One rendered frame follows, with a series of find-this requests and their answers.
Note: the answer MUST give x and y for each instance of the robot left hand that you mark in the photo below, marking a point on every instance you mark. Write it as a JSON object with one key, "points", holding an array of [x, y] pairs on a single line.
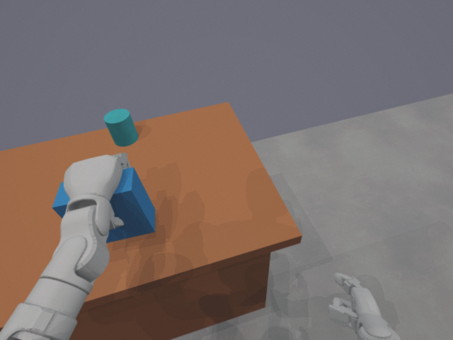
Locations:
{"points": [[98, 176]]}

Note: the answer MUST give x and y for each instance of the sponge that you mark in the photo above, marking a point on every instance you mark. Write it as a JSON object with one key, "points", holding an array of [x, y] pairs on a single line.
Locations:
{"points": [[130, 202]]}

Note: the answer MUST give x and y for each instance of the robot right hand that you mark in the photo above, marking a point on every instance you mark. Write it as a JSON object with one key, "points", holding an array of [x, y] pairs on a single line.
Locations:
{"points": [[362, 303]]}

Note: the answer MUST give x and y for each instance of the left robot forearm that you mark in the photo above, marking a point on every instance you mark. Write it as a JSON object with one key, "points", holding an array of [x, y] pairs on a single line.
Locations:
{"points": [[50, 310]]}

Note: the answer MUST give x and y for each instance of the table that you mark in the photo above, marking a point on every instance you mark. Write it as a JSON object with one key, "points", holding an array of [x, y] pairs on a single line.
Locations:
{"points": [[218, 215]]}

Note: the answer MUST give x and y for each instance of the right robot forearm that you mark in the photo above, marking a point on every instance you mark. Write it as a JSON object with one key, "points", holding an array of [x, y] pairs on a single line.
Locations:
{"points": [[373, 327]]}

